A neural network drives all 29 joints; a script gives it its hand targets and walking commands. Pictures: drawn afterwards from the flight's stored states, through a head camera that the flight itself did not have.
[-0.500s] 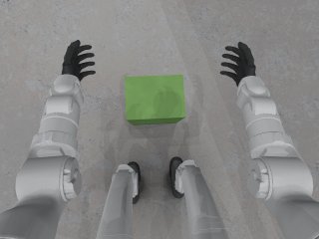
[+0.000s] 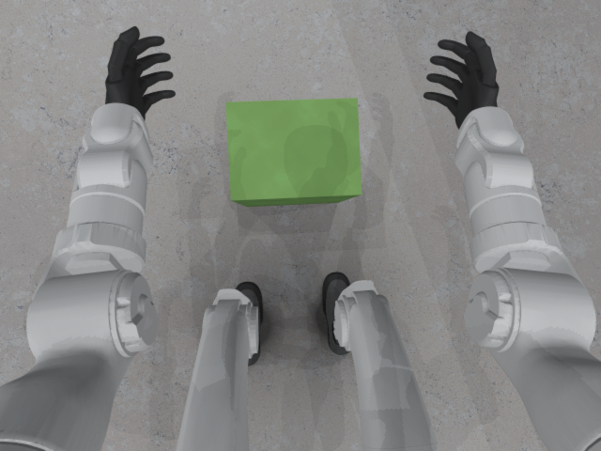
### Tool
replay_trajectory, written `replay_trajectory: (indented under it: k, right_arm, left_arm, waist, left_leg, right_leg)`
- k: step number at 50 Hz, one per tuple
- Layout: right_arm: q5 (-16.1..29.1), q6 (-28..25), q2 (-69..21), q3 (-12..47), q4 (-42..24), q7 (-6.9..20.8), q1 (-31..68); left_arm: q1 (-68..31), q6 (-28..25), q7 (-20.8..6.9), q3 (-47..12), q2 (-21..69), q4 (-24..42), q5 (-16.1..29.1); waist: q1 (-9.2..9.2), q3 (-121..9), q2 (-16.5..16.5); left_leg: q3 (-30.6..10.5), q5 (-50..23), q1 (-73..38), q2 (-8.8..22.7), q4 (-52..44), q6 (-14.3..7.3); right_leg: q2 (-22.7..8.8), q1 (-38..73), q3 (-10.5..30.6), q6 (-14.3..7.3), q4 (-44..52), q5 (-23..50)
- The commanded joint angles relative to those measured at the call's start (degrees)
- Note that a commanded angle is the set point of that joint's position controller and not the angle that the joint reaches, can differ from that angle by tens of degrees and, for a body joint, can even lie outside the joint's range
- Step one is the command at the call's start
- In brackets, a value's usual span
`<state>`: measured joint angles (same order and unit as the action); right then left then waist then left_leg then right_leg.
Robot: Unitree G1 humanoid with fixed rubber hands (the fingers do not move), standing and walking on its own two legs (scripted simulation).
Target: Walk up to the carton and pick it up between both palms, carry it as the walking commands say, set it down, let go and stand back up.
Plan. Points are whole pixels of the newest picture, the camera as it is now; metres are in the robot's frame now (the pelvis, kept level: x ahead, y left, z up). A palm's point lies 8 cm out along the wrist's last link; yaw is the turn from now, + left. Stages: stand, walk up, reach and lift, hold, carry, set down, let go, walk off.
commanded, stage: reach and lift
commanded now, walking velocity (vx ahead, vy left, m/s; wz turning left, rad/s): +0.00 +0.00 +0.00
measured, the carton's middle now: (292, 161) +0.49 -0.01 -0.46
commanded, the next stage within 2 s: none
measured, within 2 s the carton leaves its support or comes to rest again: neither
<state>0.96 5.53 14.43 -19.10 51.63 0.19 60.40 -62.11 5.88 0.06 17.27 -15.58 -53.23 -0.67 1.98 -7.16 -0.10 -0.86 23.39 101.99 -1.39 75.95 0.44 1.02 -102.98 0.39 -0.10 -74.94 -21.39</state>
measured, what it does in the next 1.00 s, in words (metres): lowers itself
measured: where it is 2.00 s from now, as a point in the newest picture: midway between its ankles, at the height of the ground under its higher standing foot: (293, 332)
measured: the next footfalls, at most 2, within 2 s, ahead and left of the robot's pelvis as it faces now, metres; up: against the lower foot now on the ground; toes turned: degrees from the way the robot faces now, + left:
none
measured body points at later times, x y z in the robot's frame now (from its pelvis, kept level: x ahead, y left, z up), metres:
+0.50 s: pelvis -0.03 +0.00 -0.14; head +0.32 +0.00 +0.16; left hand +0.52 +0.19 -0.28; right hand +0.50 -0.22 -0.28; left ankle +0.07 +0.12 -0.56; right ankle +0.08 -0.11 -0.56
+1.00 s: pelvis -0.04 +0.00 -0.23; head +0.33 +0.00 +0.02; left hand +0.51 +0.18 -0.41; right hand +0.50 -0.21 -0.41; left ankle +0.07 +0.12 -0.56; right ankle +0.08 -0.11 -0.56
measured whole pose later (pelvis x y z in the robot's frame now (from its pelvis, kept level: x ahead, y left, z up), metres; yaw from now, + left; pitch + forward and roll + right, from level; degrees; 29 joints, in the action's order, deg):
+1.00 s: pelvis -0.04 +0.00 -0.23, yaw +0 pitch +38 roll +0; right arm 14.7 1.7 22.3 -6.3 62.7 -6.0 78.7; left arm -79.5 2.9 6.9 3.9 -21.5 -60.9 12.4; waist 1.6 20.0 0.0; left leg -0.4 33.4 130.1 -2.8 125.8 1.1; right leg 1.1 -131.4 -0.2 0.2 -124.5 -30.8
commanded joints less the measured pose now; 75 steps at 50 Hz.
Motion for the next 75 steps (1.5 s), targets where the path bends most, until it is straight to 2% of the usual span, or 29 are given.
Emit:
replay_trajectory:
  k: [1, 7, 12, 28, 43, 46, 50, 61, 75]
  right_arm:
    - [0.79, -0.72, 7.8, -0.08, -4.62, -0.56, 12.76]
    - [3.49, -0.27, 10.98, 2.12, -6.29, -1.7, 15.99]
    - [5.56, 0.16, 12.23, 3.92, -5.96, -2.27, 18.32]
    - [8.26, -2.31, 13.45, 6.71, 1.55, -4.0, 23.41]
    - [12.26, -4.65, 14.9, 10.58, 7.57, -5.42, 30.5]
    - [13.18, -5.14, 16.1, 11.23, 6.58, -5.88, 32.09]
    - [14.44, -5.07, 17.83, 12.52, 3.84, -6.72, 32.87]
    - [14.33, -5.15, 14.98, 13.29, 8.49, -5.79, 29.88]
    - [13.95, -5.65, 12.49, 13.8, 9.35, -6.6, 33.37]
  left_arm:
    - [-14.17, -0.5, 1.23, -0.86, -6.65, 5.65, 1.02]
    - [-17.53, 0.13, 3.45, -3.43, -8.54, 7.49, 3.84]
    - [-19.84, 0.55, 4.47, -5.05, -9.21, 7.18, 5.76]
    - [-24.19, -1.64, 5.35, -7.38, -10.42, 0.55, 8.34]
    - [-30.38, -3.83, 6.21, -11.15, -12.09, -3.93, 11.39]
    - [-32.0, -4.28, 6.55, -11.8, -12.98, -2.63, 12.27]
    - [-32.91, -4.14, 7.28, -13.39, -13.82, -0.34, 13.95]
    - [-29.64, -4.36, 6.49, -12.74, -12.24, -5.41, 13.55]
    - [-33.35, -4.77, 7.06, -14.19, -9.74, -6.35, 14.07]
  waist:
    - [0.57, -53.17, -2.04]
    - [0.76, -59.48, -2.63]
    - [0.86, -58.24, -2.28]
    - [0.84, -50.7, -1.19]
    - [0.2, -44.04, -0.8]
    - [0.26, -47.52, -0.85]
    - [0.76, -53.92, -1.11]
    - [0.19, -40.56, -0.46]
    - [0.77, -42.12, -0.81]
  left_leg:
    - [2.47, -14.64, -25.57, -2.52, 1.15, 2.26]
    - [3.08, -13.54, -24.33, -2.79, 8.86, 2.22]
    - [3.15, -10.66, -20.3, -2.79, 13.63, 1.86]
    - [2.37, -8.18, -9.1, -1.8, 27.4, 1.4]
    - [1.43, -5.95, -3.72, -0.37, 38.04, 1.73]
    - [1.57, -7.52, -5.84, -0.35, 39.8, 1.63]
    - [1.93, -9.35, -9.98, -0.4, 41.16, 1.5]
    - [1.6, -6.26, -2.84, -0.61, 40.34, 0.64]
    - [1.84, -5.03, -3.51, -1.22, 39.25, 0.85]
  right_leg:
    - [2.61, 27.44, -2.7, 2.23, -1.96, 14.34]
    - [2.61, 25.15, -3.56, 2.13, -9.49, 13.2]
    - [2.31, 21.66, -3.61, 2.04, -14.22, 10.85]
    - [0.88, 11.87, -2.45, 2.18, -28.1, 8.79]
    - [-0.51, 9.0, -0.85, 1.91, -38.81, 7.77]
    - [-0.56, 10.93, -1.0, 1.9, -40.44, 9.27]
    - [-0.55, 14.3, -1.42, 1.9, -41.44, 10.99]
    - [-0.31, 7.44, -1.12, 1.84, -40.84, 7.93]
    - [0.07, 7.37, -1.64, 1.77, -40.01, 6.59]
